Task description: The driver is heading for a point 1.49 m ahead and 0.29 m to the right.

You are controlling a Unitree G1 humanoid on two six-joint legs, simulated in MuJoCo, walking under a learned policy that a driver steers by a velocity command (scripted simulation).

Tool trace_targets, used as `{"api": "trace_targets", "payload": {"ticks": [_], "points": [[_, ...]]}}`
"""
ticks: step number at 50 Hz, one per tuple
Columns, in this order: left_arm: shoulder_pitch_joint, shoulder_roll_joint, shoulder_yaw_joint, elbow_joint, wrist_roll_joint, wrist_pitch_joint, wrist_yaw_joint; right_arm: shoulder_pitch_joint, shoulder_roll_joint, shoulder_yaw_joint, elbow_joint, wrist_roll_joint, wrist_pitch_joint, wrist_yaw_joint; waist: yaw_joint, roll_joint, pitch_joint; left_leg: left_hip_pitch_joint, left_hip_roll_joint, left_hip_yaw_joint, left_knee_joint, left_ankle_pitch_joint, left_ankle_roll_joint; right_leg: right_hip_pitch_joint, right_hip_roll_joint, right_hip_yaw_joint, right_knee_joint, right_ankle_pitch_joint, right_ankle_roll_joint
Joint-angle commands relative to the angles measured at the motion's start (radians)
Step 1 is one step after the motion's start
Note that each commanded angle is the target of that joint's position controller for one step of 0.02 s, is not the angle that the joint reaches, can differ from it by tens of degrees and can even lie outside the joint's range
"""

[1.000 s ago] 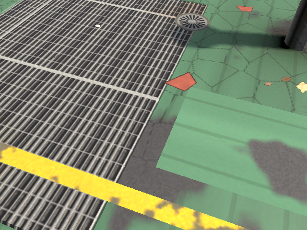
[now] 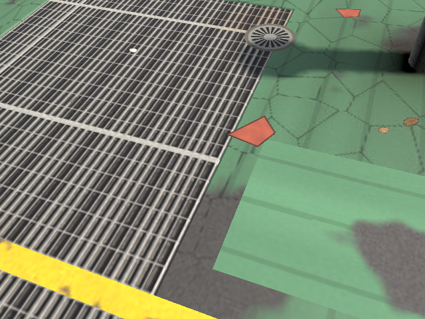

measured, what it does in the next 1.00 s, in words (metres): walks ahead: left foot, then right foot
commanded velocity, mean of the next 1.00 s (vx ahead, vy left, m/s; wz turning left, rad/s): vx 0.49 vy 0.00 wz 0.00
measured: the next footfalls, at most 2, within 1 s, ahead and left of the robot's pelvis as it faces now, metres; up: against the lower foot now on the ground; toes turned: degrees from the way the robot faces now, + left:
left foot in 0.24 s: +0.34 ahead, +0.14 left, +0.00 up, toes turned +2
right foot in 0.78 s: +0.64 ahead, -0.11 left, +0.00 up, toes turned -3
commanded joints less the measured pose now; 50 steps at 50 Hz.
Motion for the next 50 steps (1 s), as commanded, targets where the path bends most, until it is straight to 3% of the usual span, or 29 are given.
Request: {"api": "trace_targets", "payload": {"ticks": [1, 5, 8, 10, 11, 12, 13, 14, 15, 16, 17, 18, 19, 21, 26, 29, 32, 36, 37, 38, 39, 40, 41, 42, 43, 44, 46, 48, 50], "points": [[0.015, 0.172, 0.026, -0.043, 0.001, -0.001, 0.02, -0.163, -0.004, 0.01, -0.097, -0.001, -0.01, 0.008, 0.003, -0.096, 0.11, -0.108, -0.006, 0.02, -0.192, 0.124, -0.025, -0.03, -0.221, 0.138, -0.139, 0.327, -0.109], [0.078, 0.173, 0.032, -0.025, -0.01, 0.002, 0.027, -0.28, -0.008, 0.021, -0.136, 0.007, -0.014, 0.026, 0.024, -0.101, 0.149, -0.04, -0.036, 0.039, -0.357, 0.217, -0.012, -0.022, -0.237, 0.102, -0.166, 0.308, -0.112], [0.084, 0.18, 0.043, -0.019, -0.018, 0.011, 0.029, -0.316, -0.028, 0.02, -0.162, 0.01, -0.022, 0.042, 0.001, -0.103, 0.149, -0.032, -0.043, 0.026, -0.419, 0.176, 0.025, 0.082, -0.28, 0.089, -0.115, 0.422, -0.103], [0.059, 0.205, 0.055, -0.03, -0.015, 0.02, 0.03, -0.245, -0.071, 0.002, -0.15, 0.008, -0.026, 0.044, -0.056, -0.132, 0.075, 0.092, -0.086, 0.049, -0.422, 0.107, 0.058, 0.142, -0.293, 0.077, 0.0, 0.724, -0.084], [0.046, 0.213, 0.059, -0.036, -0.011, 0.029, 0.03, -0.138, -0.105, -0.017, -0.123, 0.008, -0.025, 0.04, -0.115, -0.153, -0.002, 0.231, -0.12, 0.071, -0.415, 0.078, 0.081, 0.146, -0.282, 0.062, 0.129, 0.904, -0.071], [0.033, 0.201, 0.054, -0.046, -0.005, 0.038, 0.03, 0.039, -0.146, -0.041, -0.068, 0.01, -0.02, 0.031, -0.199, -0.151, -0.103, 0.465, -0.128, 0.073, -0.423, 0.09, 0.111, 0.07, -0.24, 0.034, 0.335, 0.942, -0.042], [0.042, 0.166, 0.038, -0.071, 0.011, 0.038, 0.029, 0.227, -0.21, -0.058, -0.027, -0.005, -0.015, 0.02, -0.248, -0.048, -0.246, 0.801, 0.065, -0.159, -0.385, 0.036, 0.177, -0.189, -0.184, 0.016, 0.651, 0.616, -0.018], [0.179, 0.005, -0.003, -0.07, 0.0, 0.016, 0.012, 0.29, -0.244, -0.061, 0.001, -0.009, -0.012, 0.027, -0.155, 0.234, -0.41, 1.089, 0.302, -0.686, -0.537, -0.257, 0.349, -0.553, 0.028, 0.068, 1.006, -0.234, 0.04], [0.076, 0.112, 0.022, -0.074, -0.03, -0.015, 0.008, 0.251, -0.147, -0.034, 0.001, -0.001, -0.015, 0.028, -0.195, 0.139, -0.329, 1.015, 0.266, -0.747, -0.649, -0.34, 0.298, -0.658, -0.002, 0.198, 1.122, -0.31, 0.012], [-0.032, 0.169, 0.04, -0.121, -0.058, -0.034, 0.007, 0.147, -0.117, -0.022, -0.013, -0.001, -0.022, 0.026, -0.166, 0.119, -0.161, 0.862, 0.239, -0.585, -0.675, -0.267, 0.253, -0.724, -0.052, 0.167, 1.134, -0.227, -0.005], [-0.083, 0.173, 0.042, -0.133, -0.055, -0.043, 0.016, 0.057, -0.095, -0.014, -0.031, -0.007, -0.031, 0.028, -0.129, 0.018, -0.085, 0.693, 0.208, -0.461, -0.705, -0.124, 0.231, -0.677, -0.107, 0.146, 1.084, -0.127, -0.009], [-0.101, 0.169, 0.052, -0.133, -0.04, -0.041, 0.023, 0.014, -0.067, -0.006, -0.034, -0.019, -0.038, 0.032, -0.095, -0.007, -0.038, 0.566, 0.175, -0.364, -0.728, -0.013, 0.218, -0.629, -0.141, 0.133, 1.03, -0.07, -0.004], [-0.071, 0.149, 0.054, -0.13, -0.032, -0.028, 0.025, -0.002, -0.044, 0.002, -0.027, -0.031, -0.043, 0.035, -0.057, 0.017, -0.036, 0.491, 0.143, -0.296, -0.754, 0.029, 0.208, -0.558, -0.17, 0.142, 0.994, -0.038, -0.003], [-0.05, 0.107, 0.053, -0.13, -0.03, -0.004, 0.026, 0.014, -0.039, 0.005, -0.007, -0.024, -0.044, 0.035, -0.031, 0.036, -0.014, 0.411, 0.121, -0.228, -0.8, 0.045, 0.218, -0.523, -0.187, 0.127, 0.927, -0.037, 0.009], [-0.247, 0.12, 0.057, -0.209, -0.01, 0.008, 0.026, 0.103, -0.109, -0.006, 0.028, -0.021, -0.038, -0.002, -0.064, 0.014, 0.066, 0.4, 0.108, -0.143, -0.859, 0.081, 0.217, -0.66, -0.202, 0.099, 0.642, 0.19, 0.061], [-0.362, 0.1, 0.046, -0.237, -0.014, 0.0, 0.014, 0.158, -0.123, -0.006, 0.042, -0.012, -0.031, -0.01, -0.102, 0.014, 0.073, 0.416, 0.073, -0.071, -0.853, 0.117, 0.182, -0.608, -0.157, 0.055, 0.438, 0.34, 0.062], [-0.453, 0.102, 0.038, -0.266, -0.023, -0.002, -0.001, 0.228, -0.131, -0.008, 0.072, -0.002, -0.022, -0.012, -0.134, 0.015, 0.086, 0.501, 0.1, -0.065, -0.826, 0.109, 0.176, -0.605, -0.133, 0.044, 0.346, 0.355, 0.058], [-0.476, 0.139, 0.044, -0.299, -0.026, -0.012, -0.023, 0.251, -0.15, -0.019, 0.092, 0.001, 0.004, -0.017, -0.108, 0.03, 0.076, 0.657, 0.172, -0.085, -0.727, 0.217, 0.147, -0.601, -0.114, 0.053, 0.278, 0.222, 0.011], [-0.431, 0.159, 0.053, -0.292, -0.027, -0.014, -0.026, 0.234, -0.159, -0.022, 0.087, -0.001, 0.01, -0.018, -0.076, 0.046, 0.047, 0.67, 0.17, -0.077, -0.67, 0.341, 0.135, -0.527, -0.092, 0.035, 0.269, 0.184, -0.005], [-0.321, 0.188, 0.07, -0.261, -0.025, -0.016, -0.024, 0.209, -0.156, -0.02, 0.081, -0.002, 0.017, -0.018, -0.011, 0.048, -0.018, 0.657, 0.138, -0.045, -0.539, 0.505, 0.114, -0.374, -0.058, 0.003, 0.249, 0.178, -0.028], [-0.136, 0.243, 0.097, -0.205, -0.022, -0.014, -0.017, 0.21, -0.125, -0.007, 0.07, -0.011, 0.021, -0.018, 0.059, 0.024, -0.139, 0.56, 0.08, -0.003, -0.319, 0.511, 0.085, -0.113, -0.072, 0.022, 0.27, 0.192, -0.064], [0.015, 0.348, 0.122, -0.176, -0.001, -0.011, -0.011, 0.306, -0.03, 0.023, 0.046, -0.025, 0.01, -0.011, 0.049, -0.169, -0.313, 0.21, -0.041, 0.052, 0.073, 0.172, 0.022, 0.292, -0.327, 0.391, 0.266, 0.125, -0.193], [0.047, 0.315, 0.112, -0.161, -0.012, -0.005, -0.016, 0.333, 0.008, 0.038, 0.062, -0.013, -0.015, -0.003, 0.043, -0.313, -0.401, -0.024, -0.16, -0.038, 0.305, -0.418, -0.004, 0.428, -0.44, 0.775, 0.081, -0.037, -0.286], [-0.021, 0.244, 0.087, -0.173, -0.018, -0.008, -0.017, 0.25, -0.104, 0.011, 0.047, 0.014, -0.036, 0.002, 0.046, -0.224, -0.281, -0.131, -0.093, -0.119, 0.402, -0.407, 0.021, 0.34, -0.405, 0.701, 0.051, -0.114, -0.235], [-0.109, 0.205, 0.075, -0.198, -0.013, -0.011, -0.014, 0.165, -0.125, 0.006, 0.022, 0.03, -0.048, 0.003, 0.027, -0.169, -0.165, -0.154, -0.04, -0.094, 0.393, -0.32, 0.039, 0.2, -0.37, 0.553, 0.037, -0.063, -0.198], [-0.18, 0.179, 0.066, -0.208, -0.004, -0.014, -0.016, 0.124, -0.116, 0.004, 0.017, 0.021, -0.048, -0.004, -0.003, -0.098, -0.083, -0.119, 0.006, -0.071, 0.329, -0.233, 0.038, 0.049, -0.332, 0.438, 0.003, 0.041, -0.181], [-0.229, 0.137, 0.053, -0.209, 0.009, -0.021, -0.022, 0.139, -0.087, -0.004, 0.026, 0.002, -0.024, -0.01, -0.059, -0.102, -0.035, -0.006, 0.053, -0.077, 0.228, -0.146, 0.032, -0.109, -0.274, 0.315, -0.054, 0.149, -0.157], [-0.204, 0.148, 0.055, -0.191, 0.002, -0.026, -0.022, 0.151, -0.049, 0.0, 0.029, -0.003, -0.003, -0.013, -0.078, -0.096, -0.018, 0.014, 0.061, -0.065, 0.167, -0.117, 0.019, -0.154, -0.261, 0.257, -0.092, 0.215, -0.169], [-0.168, 0.178, 0.063, -0.175, 0.001, -0.027, -0.011, 0.09, -0.051, -0.003, 0.006, -0.01, 0.005, -0.016, -0.073, -0.078, 0.013, -0.052, 0.066, -0.061, 0.072, -0.039, 0.001, -0.148, -0.261, 0.219, -0.119, 0.267, -0.178]]}}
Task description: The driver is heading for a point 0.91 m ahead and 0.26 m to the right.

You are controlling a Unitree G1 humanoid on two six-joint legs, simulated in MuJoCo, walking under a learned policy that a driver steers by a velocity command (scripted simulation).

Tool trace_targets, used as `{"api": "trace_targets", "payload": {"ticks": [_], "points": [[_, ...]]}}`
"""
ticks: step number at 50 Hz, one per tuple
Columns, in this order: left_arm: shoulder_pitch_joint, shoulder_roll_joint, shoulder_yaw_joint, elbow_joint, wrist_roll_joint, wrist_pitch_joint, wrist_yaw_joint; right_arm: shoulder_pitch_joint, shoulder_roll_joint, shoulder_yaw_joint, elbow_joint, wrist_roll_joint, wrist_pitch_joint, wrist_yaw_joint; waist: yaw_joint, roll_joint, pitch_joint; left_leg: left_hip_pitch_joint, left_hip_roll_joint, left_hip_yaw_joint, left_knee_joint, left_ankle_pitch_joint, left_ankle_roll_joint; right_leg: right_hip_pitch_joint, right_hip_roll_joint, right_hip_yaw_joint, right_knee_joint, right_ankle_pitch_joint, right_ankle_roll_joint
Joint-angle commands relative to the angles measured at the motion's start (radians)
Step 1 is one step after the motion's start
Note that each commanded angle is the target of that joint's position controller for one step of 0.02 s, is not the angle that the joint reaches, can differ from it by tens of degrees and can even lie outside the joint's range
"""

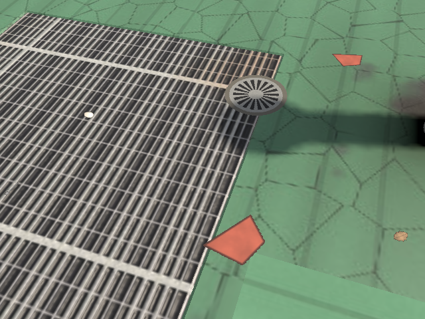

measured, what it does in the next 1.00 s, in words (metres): walks ahead, turning right: left foot, then right foot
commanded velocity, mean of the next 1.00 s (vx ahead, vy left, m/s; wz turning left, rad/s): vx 0.50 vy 0.00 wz -0.26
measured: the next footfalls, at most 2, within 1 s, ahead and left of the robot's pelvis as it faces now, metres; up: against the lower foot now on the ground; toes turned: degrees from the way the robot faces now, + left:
left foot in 0.34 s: +0.38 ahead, +0.15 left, +0.00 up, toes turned +3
right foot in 0.88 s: +0.65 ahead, -0.11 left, +0.00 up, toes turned -18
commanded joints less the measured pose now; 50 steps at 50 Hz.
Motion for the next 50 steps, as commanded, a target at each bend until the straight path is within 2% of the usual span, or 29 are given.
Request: {"api": "trace_targets", "payload": {"ticks": [1, 6, 11, 14, 15, 16, 17, 18, 19, 20, 21, 22, 23, 25, 27, 30, 33, 38, 39, 41, 42, 43, 44, 45, 46, 47, 48, 49, 50], "points": [[-0.004, 0.147, 0.029, -0.041, -0.001, -0.016, 0.015, 0.0, -0.047, -0.014, -0.048, -0.012, 0.007, -0.005, -0.031, -0.083, 0.0, -0.117, 0.048, -0.033, -0.119, 0.129, -0.023, 0.057, -0.281, 0.23, -0.211, 0.176, -0.159], [0.07, 0.155, 0.028, -0.01, -0.012, -0.006, 0.034, -0.174, -0.019, -0.003, -0.098, -0.009, -0.004, 0.011, 0.016, -0.092, 0.037, -0.076, 0.003, 0.015, -0.416, 0.364, -0.035, 0.067, -0.231, 0.125, -0.232, 0.166, -0.117], [0.152, 0.162, 0.035, 0.039, -0.021, 0.015, 0.039, -0.296, -0.026, 0.006, -0.148, 0.002, -0.014, 0.035, 0.045, -0.09, 0.076, -0.111, -0.02, 0.015, -0.539, 0.323, -0.011, 0.23, -0.291, 0.125, -0.179, 0.2, -0.112], [0.135, 0.18, 0.046, 0.043, -0.024, 0.031, 0.046, -0.263, -0.061, -0.005, -0.153, 0.004, -0.023, 0.049, 0.002, -0.112, 0.042, -0.03, -0.049, 0.032, -0.574, 0.212, 0.025, 0.307, -0.323, 0.128, -0.089, 0.38, -0.09], [0.115, 0.189, 0.048, 0.038, -0.024, 0.036, 0.046, -0.196, -0.085, -0.017, -0.137, 0.003, -0.025, 0.048, -0.038, -0.13, -0.004, 0.081, -0.082, 0.06, -0.58, 0.184, 0.042, 0.307, -0.312, 0.115, -0.011, 0.547, -0.077], [0.099, 0.174, 0.042, 0.033, -0.021, 0.042, 0.047, -0.048, -0.122, -0.04, -0.09, 0.001, -0.025, 0.043, -0.111, -0.123, -0.089, 0.281, -0.113, 0.086, -0.595, 0.197, 0.068, 0.267, -0.266, 0.079, 0.156, 0.656, -0.053], [0.102, 0.144, 0.027, 0.013, -0.009, 0.043, 0.047, 0.142, -0.184, -0.063, -0.042, -0.01, -0.023, 0.035, -0.177, -0.068, -0.225, 0.59, -0.003, -0.038, -0.55, 0.21, 0.123, 0.084, -0.213, 0.044, 0.421, 0.495, -0.02], [0.223, 0.023, -0.009, 0.006, -0.007, 0.024, 0.034, 0.261, -0.268, -0.086, -0.016, -0.017, -0.015, 0.03, -0.14, 0.166, -0.369, 0.984, 0.254, -0.503, -0.617, 0.015, 0.287, -0.354, -0.029, 0.022, 0.825, -0.015, 0.06], [0.185, 0.059, -0.003, 0.019, -0.023, -0.001, 0.031, 0.248, -0.185, -0.057, -0.021, -0.01, -0.015, 0.029, -0.158, 0.164, -0.397, 0.986, 0.29, -0.689, -0.751, -0.066, 0.279, -0.476, -0.006, 0.188, 0.972, -0.433, 0.045], [0.091, 0.143, 0.022, -0.013, -0.057, -0.016, 0.029, 0.163, -0.139, -0.042, -0.031, -0.007, -0.02, 0.027, -0.147, 0.123, -0.244, 0.855, 0.263, -0.534, -0.77, -0.074, 0.222, -0.558, -0.062, 0.208, 1.022, -0.382, 0.024], [0.036, 0.152, 0.025, -0.028, -0.064, -0.018, 0.036, 0.073, -0.106, -0.031, -0.053, -0.011, -0.024, 0.025, -0.112, 0.061, -0.152, 0.698, 0.232, -0.394, -0.798, -0.012, 0.187, -0.54, -0.122, 0.178, 0.981, -0.284, 0.015], [0.009, 0.144, 0.032, -0.03, -0.052, -0.011, 0.044, 0.012, -0.066, -0.02, -0.056, -0.018, -0.03, 0.028, -0.083, 0.027, -0.083, 0.562, 0.195, -0.293, -0.842, 0.041, 0.164, -0.499, -0.157, 0.168, 0.916, -0.212, 0.017], [0.033, 0.126, 0.039, -0.023, -0.045, 0.004, 0.049, -0.018, -0.041, -0.013, -0.054, -0.028, -0.037, 0.029, -0.046, 0.058, -0.057, 0.474, 0.162, -0.21, -0.876, 0.079, 0.14, -0.43, -0.189, 0.177, 0.868, -0.162, 0.017], [0.073, 0.073, 0.036, -0.01, -0.045, 0.034, 0.047, -0.022, -0.036, -0.014, -0.039, -0.034, -0.042, 0.029, -0.018, 0.069, -0.033, 0.387, 0.137, -0.115, -0.925, 0.128, 0.137, -0.373, -0.201, 0.175, 0.835, -0.121, 0.022], [0.04, 0.069, 0.04, -0.029, -0.042, 0.049, 0.048, -0.002, -0.066, -0.022, -0.025, -0.038, -0.046, 0.018, -0.012, 0.047, -0.002, 0.373, 0.137, -0.045, -0.954, 0.196, 0.146, -0.427, -0.204, 0.182, 0.791, -0.048, 0.034], [-0.035, 0.072, 0.045, -0.061, -0.032, 0.047, 0.042, 0.025, -0.084, -0.026, -0.016, -0.04, -0.044, -0.001, -0.025, 0.02, 0.021, 0.418, 0.13, 0.041, -0.965, 0.276, 0.136, -0.505, -0.192, 0.194, 0.645, 0.107, 0.048], [-0.128, 0.055, 0.035, -0.095, -0.027, 0.039, 0.022, 0.038, -0.098, -0.025, -0.019, -0.034, -0.038, -0.014, -0.05, 0.009, 0.04, 0.438, 0.111, 0.133, -0.976, 0.309, 0.112, -0.477, -0.178, 0.125, 0.472, 0.232, 0.049], [-0.281, 0.036, 0.017, -0.181, -0.025, 0.042, -0.011, 0.143, -0.124, -0.035, 0.01, -0.016, -0.005, -0.022, -0.102, -0.016, 0.087, 0.638, 0.171, 0.192, -0.911, 0.421, 0.106, -0.552, -0.157, 0.051, 0.333, 0.172, 0.022], [-0.292, 0.04, 0.017, -0.198, -0.027, 0.043, -0.019, 0.147, -0.131, -0.038, 0.009, -0.013, 0.004, -0.023, -0.097, -0.01, 0.087, 0.674, 0.184, 0.202, -0.879, 0.486, 0.101, -0.553, -0.147, 0.034, 0.32, 0.127, 0.011], [-0.267, 0.068, 0.029, -0.219, -0.028, 0.046, -0.032, 0.118, -0.158, -0.047, -0.007, -0.007, 0.019, -0.028, -0.058, 0.025, 0.046, 0.705, 0.191, 0.233, -0.773, 0.785, 0.08, -0.457, -0.097, -0.021, 0.31, 0.029, -0.023], [-0.219, 0.092, 0.041, -0.219, -0.029, 0.049, -0.034, 0.104, -0.173, -0.052, -0.017, -0.004, 0.027, -0.032, -0.023, 0.05, 0.005, 0.71, 0.19, 0.245, -0.681, 0.951, 0.069, -0.373, -0.059, -0.051, 0.319, -0.024, -0.043], [-0.114, 0.131, 0.062, -0.202, -0.033, 0.051, -0.034, 0.087, -0.185, -0.055, -0.026, -0.004, 0.035, -0.035, 0.039, 0.059, -0.054, 0.686, 0.177, 0.255, -0.528, 1.044, 0.054, -0.234, -0.019, -0.067, 0.306, -0.047, -0.07], [0.048, 0.191, 0.095, -0.164, -0.035, 0.052, -0.022, 0.068, -0.181, -0.051, -0.037, -0.001, 0.037, -0.035, 0.126, 0.031, -0.137, 0.578, 0.133, 0.272, -0.302, 0.957, 0.019, 0.015, 0.013, -0.043, 0.224, 0.02, -0.111], [0.161, 0.29, 0.123, -0.14, -0.034, 0.063, 0.004, 0.094, -0.123, -0.032, -0.064, -0.03, 0.024, -0.03, 0.132, -0.149, -0.23, 0.298, 0.063, 0.273, 0.029, 0.441, -0.026, 0.308, -0.176, 0.259, 0.212, 0.042, -0.178], [0.108, 0.33, 0.12, -0.171, -0.033, 0.051, 0.001, 0.154, -0.008, 0.004, -0.113, -0.029, -0.016, -0.009, 0.027, -0.316, -0.345, -0.094, -0.17, 0.088, 0.348, -0.319, -0.073, 0.584, -0.39, 0.859, 0.031, -0.123, -0.386], [0.134, 0.244, 0.093, -0.174, -0.023, 0.043, -0.003, 0.031, -0.1, -0.015, -0.133, 0.011, -0.06, 0.009, 0.095, -0.177, -0.343, -0.208, -0.117, -0.078, 0.382, -0.293, -0.038, 0.588, -0.382, 0.848, -0.044, -0.14, -0.336], [0.095, 0.196, 0.081, -0.176, -0.019, 0.032, -0.001, -0.033, -0.114, -0.018, -0.157, 0.035, -0.08, 0.016, 0.085, -0.135, -0.22, -0.251, -0.072, -0.068, 0.333, -0.21, -0.009, 0.482, -0.348, 0.689, -0.04, -0.079, -0.292], [0.022, 0.168, 0.072, -0.189, -0.021, 0.023, -0.002, -0.036, -0.102, -0.018, -0.146, 0.021, -0.084, 0.01, 0.029, -0.028, -0.13, -0.202, -0.025, -0.064, 0.229, -0.137, -0.007, 0.316, -0.301, 0.565, -0.046, 0.032, -0.257], [-0.036, 0.137, 0.062, -0.205, -0.019, 0.019, 0.001, -0.028, -0.118, -0.03, -0.136, -0.002, -0.074, 0.003, -0.005, -0.02, -0.096, -0.129, 0.005, -0.061, 0.139, -0.1, -0.017, 0.198, -0.265, 0.478, -0.056, 0.123, -0.232]]}}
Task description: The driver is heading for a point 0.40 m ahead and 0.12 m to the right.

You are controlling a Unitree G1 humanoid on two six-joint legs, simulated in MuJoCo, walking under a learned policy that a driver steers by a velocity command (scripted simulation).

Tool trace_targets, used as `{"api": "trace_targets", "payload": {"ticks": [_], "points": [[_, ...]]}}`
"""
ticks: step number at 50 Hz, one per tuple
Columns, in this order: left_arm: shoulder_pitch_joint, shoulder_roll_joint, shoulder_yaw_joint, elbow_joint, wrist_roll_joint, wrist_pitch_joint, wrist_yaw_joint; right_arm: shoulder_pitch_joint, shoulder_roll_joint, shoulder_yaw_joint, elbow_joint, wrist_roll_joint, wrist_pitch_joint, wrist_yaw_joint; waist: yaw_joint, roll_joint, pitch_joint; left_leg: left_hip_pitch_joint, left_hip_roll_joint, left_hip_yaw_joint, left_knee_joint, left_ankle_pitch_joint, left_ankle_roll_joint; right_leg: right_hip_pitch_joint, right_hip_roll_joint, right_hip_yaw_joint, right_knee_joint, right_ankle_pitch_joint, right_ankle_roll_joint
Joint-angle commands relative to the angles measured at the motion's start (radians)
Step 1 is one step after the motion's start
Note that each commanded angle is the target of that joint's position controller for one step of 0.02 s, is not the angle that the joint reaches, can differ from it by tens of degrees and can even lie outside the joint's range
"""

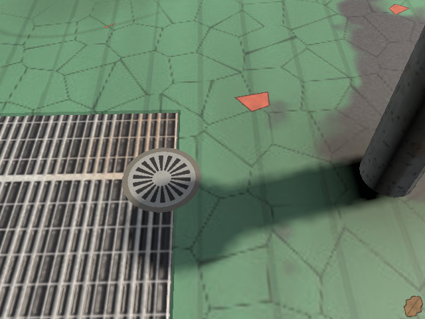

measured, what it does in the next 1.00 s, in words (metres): walks ahead, turning right: left foot, then right foot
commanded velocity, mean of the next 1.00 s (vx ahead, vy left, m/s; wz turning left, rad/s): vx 0.29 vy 0.00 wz -0.34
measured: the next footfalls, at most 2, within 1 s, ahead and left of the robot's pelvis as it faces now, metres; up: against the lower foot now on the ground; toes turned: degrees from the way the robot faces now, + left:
left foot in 0.38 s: +0.43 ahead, +0.12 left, +0.00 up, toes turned -16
right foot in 0.76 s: +0.41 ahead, -0.13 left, +0.00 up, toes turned -16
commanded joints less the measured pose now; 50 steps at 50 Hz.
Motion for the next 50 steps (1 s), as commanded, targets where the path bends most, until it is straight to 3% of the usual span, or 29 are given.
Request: {"api": "trace_targets", "payload": {"ticks": [1, 3, 5, 10, 12, 15, 17, 18, 19, 20, 21, 22, 23, 24, 26, 28, 30, 32, 34, 37, 38, 39, 40, 41, 42, 43, 45, 50], "points": [[0.042, 0.094, 0.017, -0.065, 0.012, -0.022, 0.012, -0.025, -0.131, -0.035, -0.086, -0.015, -0.025, 0.0, -0.008, 0.0, -0.124, -0.298, 0.083, -0.084, -0.059, 0.085, 0.002, 0.316, -0.273, 0.413, -0.304, 0.205, -0.196], [0.051, 0.119, 0.021, -0.068, 0.005, -0.024, 0.023, -0.021, -0.108, -0.035, -0.097, -0.029, 0.0, -0.003, -0.026, -0.005, -0.106, -0.266, 0.081, -0.066, -0.153, 0.114, -0.034, 0.234, -0.253, 0.368, -0.329, 0.273, -0.199], [0.084, 0.158, 0.03, -0.062, -0.001, -0.023, 0.043, -0.087, -0.09, -0.029, -0.128, -0.039, 0.011, -0.009, -0.016, -0.012, -0.079, -0.287, 0.067, -0.053, -0.286, 0.205, -0.07, 0.189, -0.233, 0.331, -0.344, 0.285, -0.192], [0.149, 0.167, 0.033, -0.048, -0.004, -0.009, 0.059, -0.264, -0.059, -0.01, -0.189, -0.026, 0.002, 0.003, 0.056, -0.073, -0.048, -0.202, -0.013, -0.036, -0.652, 0.504, -0.082, 0.136, -0.166, 0.283, -0.328, 0.117, -0.114], [0.177, 0.17, 0.034, -0.036, -0.006, -0.008, 0.06, -0.317, -0.068, -0.007, -0.213, -0.022, -0.006, 0.012, 0.076, -0.077, -0.045, -0.177, -0.032, -0.044, -0.712, 0.528, -0.072, 0.162, -0.188, 0.325, -0.303, 0.081, -0.104], [0.195, 0.161, 0.032, -0.027, -0.006, 0.002, 0.068, -0.311, -0.11, -0.016, -0.224, -0.017, -0.022, 0.026, 0.062, -0.108, -0.054, -0.159, -0.038, -0.075, -0.776, 0.456, -0.044, 0.27, -0.225, 0.407, -0.213, 0.077, -0.086], [0.182, 0.16, 0.032, -0.034, -0.001, 0.01, 0.071, -0.235, -0.138, -0.027, -0.207, -0.016, -0.033, 0.028, 0.016, -0.143, -0.071, -0.068, -0.044, -0.061, -0.8, 0.38, -0.01, 0.296, -0.23, 0.439, -0.138, 0.15, -0.066], [0.175, 0.136, 0.022, -0.044, 0.003, 0.01, 0.069, -0.137, -0.167, -0.042, -0.183, -0.025, -0.039, 0.023, -0.033, -0.139, -0.129, 0.081, -0.033, -0.057, -0.815, 0.379, 0.022, 0.276, -0.184, 0.417, -0.037, 0.217, -0.038], [0.161, 0.089, 0.002, -0.066, 0.017, 0.009, 0.065, 0.001, -0.215, -0.054, -0.169, -0.05, -0.043, 0.017, -0.099, -0.079, -0.257, 0.313, 0.097, -0.157, -0.762, 0.421, 0.08, 0.183, -0.124, 0.344, 0.209, 0.169, 0.004], [0.296, 0.034, -0.015, -0.091, 0.0, 0.001, 0.064, 0.112, -0.316, -0.08, -0.141, -0.079, -0.031, 0.014, -0.056, 0.219, -0.405, 0.678, 0.331, -0.568, -0.789, 0.467, 0.256, -0.164, 0.029, 0.211, 0.583, -0.188, 0.093], [0.348, 0.094, -0.016, -0.073, -0.004, -0.002, 0.067, 0.117, -0.241, -0.065, -0.137, -0.05, -0.028, 0.027, -0.048, 0.299, -0.437, 0.705, 0.398, -0.778, -0.87, 0.45, 0.303, -0.292, 0.008, 0.241, 0.76, -0.442, 0.116], [0.286, 0.164, 0.0, -0.059, -0.006, 0.005, 0.067, 0.054, -0.164, -0.042, -0.161, -0.039, -0.026, 0.028, -0.061, 0.173, -0.3, 0.578, 0.363, -0.619, -0.871, 0.519, 0.268, -0.322, -0.031, 0.253, 0.829, -0.386, 0.126], [0.208, 0.181, 0.004, -0.069, 0.004, 0.014, 0.071, -0.009, -0.124, -0.026, -0.177, -0.045, -0.018, 0.028, -0.053, 0.079, -0.224, 0.441, 0.312, -0.437, -0.853, 0.69, 0.238, -0.289, -0.067, 0.211, 0.82, -0.334, 0.136], [0.154, 0.177, 0.007, -0.082, 0.017, 0.021, 0.074, -0.046, -0.099, -0.015, -0.172, -0.05, -0.012, 0.033, -0.037, 0.042, -0.162, 0.321, 0.262, -0.32, -0.857, 0.861, 0.227, -0.257, -0.088, 0.193, 0.76, -0.315, 0.141], [0.16, 0.131, 0.002, -0.091, 0.016, 0.038, 0.073, -0.066, -0.085, -0.004, -0.145, -0.056, -0.013, 0.038, 0.009, 0.079, -0.137, 0.197, 0.204, -0.205, -0.894, 0.947, 0.206, -0.153, -0.126, 0.166, 0.623, -0.295, 0.136], [0.17, 0.077, -0.017, -0.099, 0.015, 0.05, 0.072, -0.087, -0.106, -0.007, -0.121, -0.05, -0.009, 0.037, 0.033, 0.107, -0.147, 0.149, 0.179, -0.135, -0.92, 0.997, 0.22, -0.079, -0.129, 0.132, 0.45, -0.253, 0.15], [0.14, 0.056, -0.033, -0.111, 0.021, 0.056, 0.072, -0.121, -0.146, -0.016, -0.109, -0.042, 0.004, 0.03, 0.037, 0.112, -0.179, 0.123, 0.168, -0.084, -0.928, 1.009, 0.222, 0.013, -0.135, 0.102, 0.27, -0.163, 0.162], [0.103, 0.07, -0.038, -0.116, 0.018, 0.062, 0.07, -0.111, -0.168, -0.02, -0.093, -0.034, 0.019, 0.026, 0.019, 0.119, -0.203, 0.133, 0.167, -0.07, -0.933, 0.939, 0.214, 0.073, -0.125, 0.084, 0.16, -0.061, 0.166], [0.067, 0.092, -0.037, -0.121, 0.017, 0.073, 0.069, -0.105, -0.163, -0.013, -0.076, -0.028, 0.032, 0.025, 0.014, 0.111, -0.2, 0.138, 0.167, -0.081, -0.929, 0.798, 0.201, 0.119, -0.119, 0.081, 0.071, -0.004, 0.158], [0.032, 0.118, -0.032, -0.125, 0.033, 0.079, 0.069, -0.097, -0.139, 0.006, -0.056, -0.018, 0.046, 0.027, 0.024, 0.094, -0.155, 0.097, 0.122, -0.084, -0.89, 0.471, 0.134, 0.239, -0.111, 0.078, -0.142, 0.105, 0.109], [0.014, 0.149, -0.028, -0.14, 0.041, 0.08, 0.075, -0.065, -0.117, 0.018, -0.045, -0.029, 0.044, 0.03, 0.014, 0.055, -0.152, 0.06, 0.091, -0.077, -0.867, 0.352, 0.087, 0.304, -0.17, 0.139, -0.169, 0.221, 0.083], [0.005, 0.189, -0.025, -0.158, 0.05, 0.082, 0.082, -0.024, -0.095, 0.028, -0.038, -0.052, 0.039, 0.033, -0.022, -0.03, -0.177, 0.01, 0.028, -0.031, -0.801, 0.202, 0.044, 0.375, -0.265, 0.225, -0.123, 0.44, 0.041], [-0.039, 0.183, -0.03, -0.143, 0.047, 0.088, 0.078, 0.072, -0.055, 0.041, -0.021, -0.051, 0.045, 0.032, -0.088, -0.161, -0.208, 0.057, -0.007, 0.014, -0.823, 0.085, 0.012, 0.308, -0.294, 0.253, -0.105, 0.335, -0.021], [-0.081, 0.129, -0.039, -0.16, 0.036, 0.087, 0.064, 0.012, -0.098, 0.038, -0.015, -0.052, 0.056, 0.027, -0.049, -0.122, -0.162, 0.097, -0.008, 0.015, -0.83, 0.133, -0.006, 0.241, -0.233, 0.221, -0.109, 0.207, 0.003], [-0.076, 0.112, -0.044, -0.156, 0.039, 0.084, 0.057, -0.032, -0.133, 0.032, -0.017, -0.05, 0.064, 0.025, -0.021, -0.087, -0.126, 0.071, -0.011, 0.017, -0.827, 0.17, -0.006, 0.232, -0.19, 0.185, -0.1, 0.167, 0.039], [-0.066, 0.13, -0.043, -0.149, 0.049, 0.08, 0.053, -0.063, -0.143, 0.031, -0.024, -0.043, 0.072, 0.02, -0.009, -0.056, -0.109, 0.061, -0.008, 0.014, -0.82, 0.222, 0.0, 0.23, -0.17, 0.169, -0.083, 0.211, 0.062], [-0.044, 0.146, -0.04, -0.129, 0.043, 0.072, 0.054, -0.045, -0.148, 0.034, -0.021, -0.045, 0.081, 0.017, -0.015, -0.066, -0.12, 0.085, 0.001, 0.008, -0.81, 0.288, 0.003, 0.236, -0.168, 0.164, -0.064, 0.289, 0.069], [-0.056, 0.135, -0.048, -0.103, 0.039, 0.071, 0.057, -0.052, -0.148, 0.038, 0.003, -0.038, 0.091, 0.012, -0.016, -0.048, -0.142, 0.137, 0.007, 0.008, -0.791, 0.368, 0.004, 0.248, -0.165, 0.159, -0.044, 0.389, 0.066]]}}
